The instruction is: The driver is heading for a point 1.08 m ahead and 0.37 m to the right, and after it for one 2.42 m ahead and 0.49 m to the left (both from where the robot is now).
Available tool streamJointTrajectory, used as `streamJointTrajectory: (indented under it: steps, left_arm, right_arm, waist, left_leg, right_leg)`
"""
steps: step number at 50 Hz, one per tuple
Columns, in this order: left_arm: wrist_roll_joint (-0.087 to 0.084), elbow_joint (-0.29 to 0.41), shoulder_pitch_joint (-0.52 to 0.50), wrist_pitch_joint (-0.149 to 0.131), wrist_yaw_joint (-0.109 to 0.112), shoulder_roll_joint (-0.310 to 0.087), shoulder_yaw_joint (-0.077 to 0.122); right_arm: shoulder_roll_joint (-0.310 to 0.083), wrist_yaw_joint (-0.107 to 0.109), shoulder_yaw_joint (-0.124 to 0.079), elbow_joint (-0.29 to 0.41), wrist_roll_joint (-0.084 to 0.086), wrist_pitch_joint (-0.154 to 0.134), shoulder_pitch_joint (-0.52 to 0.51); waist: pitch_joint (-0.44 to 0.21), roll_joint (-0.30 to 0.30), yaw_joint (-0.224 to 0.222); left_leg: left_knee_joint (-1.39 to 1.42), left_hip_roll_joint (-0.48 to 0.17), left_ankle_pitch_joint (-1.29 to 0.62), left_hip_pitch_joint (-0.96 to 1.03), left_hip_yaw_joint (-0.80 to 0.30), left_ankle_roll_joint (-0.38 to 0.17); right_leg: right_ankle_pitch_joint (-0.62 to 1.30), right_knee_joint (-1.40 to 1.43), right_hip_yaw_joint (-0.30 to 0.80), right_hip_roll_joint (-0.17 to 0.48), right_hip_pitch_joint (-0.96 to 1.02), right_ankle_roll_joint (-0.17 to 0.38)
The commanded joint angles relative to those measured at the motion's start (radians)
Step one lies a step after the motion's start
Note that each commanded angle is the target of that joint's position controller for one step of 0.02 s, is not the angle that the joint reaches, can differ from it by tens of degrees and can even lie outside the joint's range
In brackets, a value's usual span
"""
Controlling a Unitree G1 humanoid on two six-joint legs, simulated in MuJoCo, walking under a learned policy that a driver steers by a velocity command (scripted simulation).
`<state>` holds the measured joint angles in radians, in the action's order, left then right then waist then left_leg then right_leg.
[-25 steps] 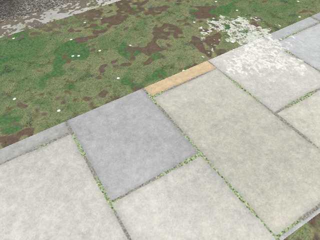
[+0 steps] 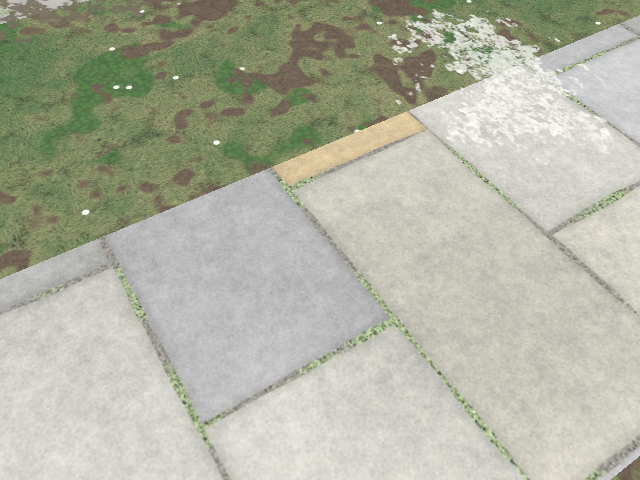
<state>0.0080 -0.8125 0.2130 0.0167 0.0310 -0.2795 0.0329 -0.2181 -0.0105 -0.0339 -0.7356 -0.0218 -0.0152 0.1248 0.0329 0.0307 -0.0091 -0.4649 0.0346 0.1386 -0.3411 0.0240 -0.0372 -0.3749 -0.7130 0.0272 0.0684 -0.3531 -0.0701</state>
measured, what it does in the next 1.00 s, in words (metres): walks ahead: right foot, then right foot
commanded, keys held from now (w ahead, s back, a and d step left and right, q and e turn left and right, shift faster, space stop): no key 0.16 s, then w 0.84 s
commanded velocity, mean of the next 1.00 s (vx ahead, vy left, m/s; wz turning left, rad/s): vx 0.32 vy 0.00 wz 0.01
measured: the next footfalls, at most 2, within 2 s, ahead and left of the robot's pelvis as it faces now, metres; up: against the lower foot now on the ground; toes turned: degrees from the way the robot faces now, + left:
right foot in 0.04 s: +0.06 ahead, -0.14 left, +0.00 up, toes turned -1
right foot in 0.80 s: +0.46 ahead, -0.14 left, +0.00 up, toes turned -2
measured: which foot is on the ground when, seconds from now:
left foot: down 0.00-0.82, up 0.84-1.00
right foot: up 0.00-0.02, down 0.04-0.40, up 0.42-0.78, down 0.80-1.00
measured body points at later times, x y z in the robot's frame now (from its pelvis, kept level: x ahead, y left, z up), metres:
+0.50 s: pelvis +0.12 +0.01 +0.00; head +0.13 +0.02 +0.45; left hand +0.22 +0.27 -0.12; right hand +0.15 -0.27 -0.12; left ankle +0.07 +0.10 -0.73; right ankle +0.06 -0.13 -0.65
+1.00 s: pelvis +0.38 -0.06 +0.01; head +0.40 -0.07 +0.46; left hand +0.46 +0.21 -0.11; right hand +0.47 -0.34 -0.12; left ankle +0.37 +0.10 -0.65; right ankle +0.42 -0.14 -0.73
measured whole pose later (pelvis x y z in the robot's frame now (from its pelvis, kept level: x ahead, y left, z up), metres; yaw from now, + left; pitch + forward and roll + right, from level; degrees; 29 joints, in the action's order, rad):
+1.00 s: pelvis +0.38 -0.06 +0.01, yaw +0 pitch +0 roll -1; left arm 0.00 -0.82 0.26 -0.09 -0.04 -0.26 0.05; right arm -0.29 0.01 -0.05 -0.89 0.02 -0.08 0.22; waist 0.04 -0.04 -0.02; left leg -1.13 -0.10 0.27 -0.54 -0.04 -0.04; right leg -0.14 -0.37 -0.07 -0.07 -0.24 0.08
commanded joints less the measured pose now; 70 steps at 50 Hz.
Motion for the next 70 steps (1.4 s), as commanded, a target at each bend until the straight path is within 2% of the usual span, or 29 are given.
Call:
streamJointTrajectory:
  steps: [1, 3, 4, 6, 8, 11, 16, 18, 19, 20, 21, 23, 26, 31, 36, 38, 40, 41, 42, 43, 45, 50, 54, 61, 65, 67, 68, 69, 70]
  left_arm:
    - [0.02, 0.002, 0.135, 0.004, -0.001, -0.057, 0.014]
    - [0.026, 0.05, 0.071, 0.003, 0.003, -0.133, 0.022]
    - [0.014, 0.036, 0.026, 0.0, 0.003, -0.151, 0.031]
    - [0.02, 0.039, -0.008, -0.02, -0.002, -0.077, 0.012]
    - [0.012, 0.033, -0.001, -0.039, -0.005, -0.07, 0.009]
    - [-0.009, 0.015, 0.069, -0.04, -0.001, -0.112, 0.024]
    - [-0.034, 0.011, 0.116, -0.066, 0.0, -0.162, 0.044]
    - [-0.034, 0.037, 0.031, -0.068, -0.007, -0.137, 0.039]
    - [-0.034, 0.071, -0.035, -0.073, -0.01, -0.097, 0.028]
    - [-0.026, 0.108, -0.06, -0.093, -0.008, -0.054, 0.018]
    - [-0.026, 0.121, -0.071, -0.113, -0.003, -0.078, 0.023]
    - [-0.054, 0.108, -0.044, -0.127, -0.019, -0.087, 0.031]
    - [-0.034, 0.121, -0.091, -0.124, -0.046, -0.059, 0.032]
    - [-0.028, 0.175, -0.228, -0.114, -0.072, 0.012, 0.002]
    - [-0.037, 0.207, -0.278, -0.109, -0.072, -0.06, 0.02]
    - [-0.03, 0.189, -0.196, -0.108, -0.069, -0.099, 0.039]
    - [-0.03, 0.103, 0.098, -0.098, -0.054, -0.159, 0.078]
    - [-0.005, 0.081, 0.223, -0.094, -0.047, -0.255, 0.098]
    - [-0.012, 0.066, 0.243, -0.093, -0.055, -0.222, 0.084]
    - [-0.019, 0.076, 0.158, -0.098, -0.059, -0.161, 0.063]
    - [-0.01, 0.087, 0.019, -0.107, -0.063, -0.113, 0.047]
    - [-0.004, 0.055, -0.016, -0.137, -0.066, -0.092, 0.043]
    - [-0.007, 0.018, 0.059, -0.129, -0.045, -0.125, 0.05]
    - [-0.029, -0.047, 0.201, -0.099, -0.025, -0.149, 0.057]
    - [-0.031, -0.054, 0.2, -0.078, -0.015, -0.168, 0.068]
    - [-0.024, -0.044, 0.18, -0.072, -0.015, -0.142, 0.058]
    - [-0.003, -0.007, 0.17, -0.073, -0.016, -0.078, 0.034]
    - [-0.025, 0.019, 0.302, -0.094, -0.021, 0.029, 0.006]
    - [-0.051, 0.0, 0.265, -0.103, -0.019, -0.082, 0.03]
  right_arm:
    - [-0.104, 0.009, -0.021, 0.045, 0.008, -0.007, -0.074]
    - [-0.09, 0.009, -0.014, 0.007, -0.002, -0.004, -0.012]
    - [-0.085, 0.014, -0.017, 0.004, 0.004, -0.001, 0.01]
    - [-0.11, 0.025, -0.024, -0.009, 0.007, 0.0, -0.014]
    - [-0.111, 0.029, -0.027, -0.034, 0.006, 0.001, 0.005]
    - [-0.11, 0.026, -0.034, -0.065, 0.023, -0.003, 0.026]
    - [-0.079, -0.004, -0.034, -0.067, 0.047, -0.069, -0.007]
    - [-0.094, -0.012, -0.044, -0.126, 0.053, -0.082, 0.116]
    - [-0.147, -0.012, -0.061, -0.165, 0.051, -0.084, 0.203]
    - [-0.244, -0.011, -0.091, -0.2, 0.055, -0.084, 0.311]
    - [-0.251, -0.015, -0.088, -0.199, 0.039, -0.087, 0.381]
    - [-0.174, -0.012, -0.059, -0.183, 0.028, -0.097, 0.321]
    - [-0.116, -0.006, -0.03, -0.186, 0.03, -0.078, 0.282]
    - [-0.185, 0.026, -0.033, -0.182, 0.03, -0.061, 0.26]
    - [-0.212, 0.025, -0.045, -0.214, 0.049, -0.067, 0.296]
    - [-0.228, 0.024, -0.053, -0.213, 0.043, -0.059, 0.277]
    - [-0.206, 0.025, -0.044, -0.2, 0.028, -0.045, 0.263]
    - [-0.1, 0.02, -0.014, -0.175, 0.016, -0.053, 0.358]
    - [-0.063, 0.01, 0.002, -0.19, 0.031, -0.075, 0.395]
    - [-0.174, 0.002, -0.029, -0.166, 0.06, -0.093, 0.301]
    - [-0.183, 0.007, -0.033, -0.126, 0.061, -0.102, 0.168]
    - [-0.125, 0.023, -0.034, -0.135, 0.033, -0.05, 0.185]
    - [-0.126, 0.019, -0.035, -0.087, 0.018, -0.055, 0.036]
    - [-0.106, -0.01, -0.017, -0.01, 0.031, -0.086, -0.203]
    - [-0.157, -0.024, -0.03, -0.002, 0.038, -0.107, -0.178]
    - [-0.229, -0.013, -0.066, -0.06, 0.034, -0.117, 0.041]
    - [-0.304, -0.002, -0.086, -0.087, 0.015, -0.117, 0.23]
    - [-0.37, -0.003, -0.103, -0.112, 0.013, -0.102, 0.283]
    - [-0.255, -0.005, -0.075, -0.099, 0.02, -0.1, 0.264]
  waist:
    - [-0.117, -0.147, -0.057]
    - [-0.017, -0.036, -0.01]
    - [0.015, 0.1, 0.028]
    - [0.034, 0.107, 0.018]
    - [0.007, 0.075, 0.014]
    - [-0.011, 0.059, -0.009]
    - [0.093, 0.143, -0.012]
    - [0.049, 0.114, 0.062]
    - [0.04, 0.011, 0.096]
    - [0.002, -0.236, 0.113]
    - [-0.033, -0.308, 0.156]
    - [-0.021, -0.143, 0.095]
    - [0.015, -0.111, 0.066]
    - [0.054, -0.106, 0.078]
    - [0.081, -0.127, 0.06]
    - [0.011, -0.139, 0.0]
    - [-0.167, -0.116, -0.14]
    - [-0.328, 0.109, -0.12]
    - [-0.445, 0.261, -0.1]
    - [-0.274, 0.169, -0.096]
    - [-0.071, 0.023, -0.037]
    - [-0.024, 0.035, 0.044]
    - [0.016, 0.006, 0.008]
    - [0.053, 0.005, -0.072]
    - [0.022, 0.056, -0.028]
    - [-0.116, 0.055, 0.081]
    - [-0.295, -0.046, 0.151]
    - [-0.418, -0.347, 0.081]
    - [-0.376, -0.264, 0.113]
  left_leg:
    - [0.165, -0.175, 0.222, -0.069, -0.161, -0.108]
    - [0.114, -0.094, 0.39, -0.098, -0.122, -0.007]
    - [0.081, -0.048, 0.278, 0.018, -0.06, 0.023]
    - [0.013, -0.048, 0.151, 0.11, -0.055, 0.021]
    - [0.003, -0.057, 0.064, 0.116, -0.064, 0.005]
    - [-0.066, -0.009, 0.332, 0.036, -0.01, -0.014]
    - [-0.191, -0.025, 0.263, -0.13, 0.015, -0.056]
    - [-0.054, -0.029, 0.204, 0.085, -0.001, -0.083]
    - [0.031, -0.085, 0.22, 0.196, -0.119, -0.111]
    - [0.141, -0.224, 0.184, 0.397, -0.403, -0.193]
    - [0.225, -0.375, 0.03, 0.543, -0.668, -0.289]
    - [0.181, -0.368, -0.04, 0.581, -0.545, -0.261]
    - [0.241, -0.291, -0.172, 0.493, -0.326, -0.183]
    - [0.328, -0.203, -0.194, 0.272, -0.13, -0.153]
    - [0.324, -0.28, -0.235, 0.338, -0.124, -0.127]
    - [0.195, -0.28, -0.515, 0.39, -0.094, -0.101]
    - [-0.175, -0.205, -0.605, 0.248, -0.036, -0.051]
    - [-0.58, -0.082, -0.198, -0.094, 0.002, 0.0]
    - [-0.818, 0.031, 0.406, -0.264, -0.111, 0.015]
    - [-0.904, -0.037, 0.377, -0.375, -0.159, -0.005]
    - [-0.822, -0.132, 0.207, -0.353, -0.105, -0.023]
    - [-0.638, -0.196, 0.069, -0.247, -0.103, 0.006]
    - [-0.406, -0.194, -0.145, -0.36, -0.096, 0.042]
    - [-0.079, -0.115, -0.251, -0.298, -0.064, 0.062]
    - [0.005, -0.084, -0.119, -0.17, -0.073, 0.034]
    - [0.027, -0.076, -0.078, 0.154, -0.054, -0.021]
    - [-0.023, -0.262, -0.068, 0.465, -0.235, -0.087]
    - [0.073, -0.479, 0.119, 0.778, -0.672, -0.235]
    - [0.146, -0.453, 0.254, 0.728, -0.72, -0.219]
  right_leg:
    - [0.209, 0.179, -0.035, -0.024, 0.257, 0.033]
    - [0.179, 0.286, 0.067, 0.069, 0.189, 0.09]
    - [-0.069, 0.32, 0.068, 0.058, 0.014, 0.118]
    - [-0.114, 0.358, 0.058, 0.034, -0.056, 0.092]
    - [0.024, 0.321, 0.04, 0.02, 0.002, 0.069]
    - [-0.197, 0.311, 0.064, 0.022, 0.054, 0.124]
    - [-0.261, 0.443, 0.368, 0.235, 0.126, 0.272]
    - [-0.085, 0.365, 0.251, 0.171, 0.051, 0.22]
    - [0.038, 0.214, 0.113, 0.074, -0.035, 0.157]
    - [0.108, -0.107, -0.069, -0.075, -0.22, 0.074]
    - [-0.154, -0.354, -0.006, -0.109, -0.423, 0.055]
    - [-0.115, -0.515, 0.061, -0.026, -0.557, 0.101]
    - [0.072, -0.4, 0.015, 0.045, -0.53, 0.112]
    - [0.308, 0.012, -0.079, -0.007, -0.291, 0.062]
    - [0.386, 0.168, -0.047, -0.026, -0.2, 0.11]
    - [0.34, 0.172, -0.068, -0.061, -0.078, 0.149]
    - [0.312, 0.149, -0.061, -0.061, 0.327, 0.205]
    - [0.161, 0.175, 0.317, 0.196, 0.698, 0.326]
    - [-0.061, 0.412, 0.75, 0.33, 0.771, 0.411]
    - [-0.17, 0.463, 0.691, 0.3, 0.64, 0.358]
    - [0.004, 0.506, 0.42, 0.226, 0.329, 0.31]
    - [0.211, 0.61, 0.195, 0.144, 0.118, 0.313]
    - [0.276, 0.633, 0.128, 0.134, 0.172, 0.305]
    - [0.302, 0.563, 0.112, 0.132, 0.27, 0.278]
    - [0.371, 0.453, 0.181, 0.172, 0.337, 0.25]
    - [0.543, 0.208, 0.137, 0.094, 0.279, 0.205]
    - [0.345, -0.106, 0.08, 0.016, 0.093, 0.165]
    - [-0.186, -0.431, 0.018, -0.129, -0.298, 0.1]
    - [-0.206, -0.561, 0.121, -0.072, -0.397, 0.101]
